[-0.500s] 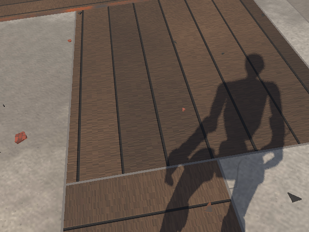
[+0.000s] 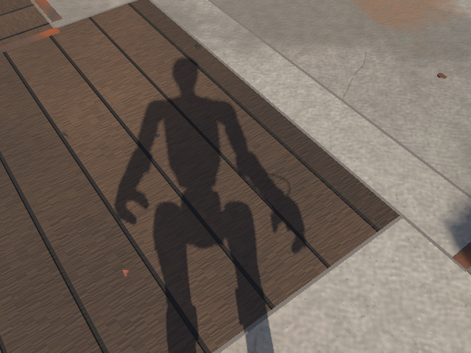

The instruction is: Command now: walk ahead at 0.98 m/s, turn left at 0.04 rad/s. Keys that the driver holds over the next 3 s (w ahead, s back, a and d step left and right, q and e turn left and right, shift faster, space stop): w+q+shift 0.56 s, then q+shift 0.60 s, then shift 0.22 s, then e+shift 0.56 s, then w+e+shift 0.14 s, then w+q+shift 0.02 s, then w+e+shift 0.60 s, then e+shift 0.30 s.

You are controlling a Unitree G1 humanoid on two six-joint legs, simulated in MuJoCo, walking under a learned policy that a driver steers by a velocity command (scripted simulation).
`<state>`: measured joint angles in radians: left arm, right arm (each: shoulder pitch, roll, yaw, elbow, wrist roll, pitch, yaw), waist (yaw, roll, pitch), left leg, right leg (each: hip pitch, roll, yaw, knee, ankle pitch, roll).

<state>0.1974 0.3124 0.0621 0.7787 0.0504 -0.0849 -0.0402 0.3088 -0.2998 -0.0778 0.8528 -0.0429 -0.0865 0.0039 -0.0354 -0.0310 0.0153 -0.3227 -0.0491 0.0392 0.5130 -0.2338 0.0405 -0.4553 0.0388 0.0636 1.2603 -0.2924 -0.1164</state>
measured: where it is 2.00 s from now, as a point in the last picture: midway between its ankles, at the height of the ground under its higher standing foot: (186, 240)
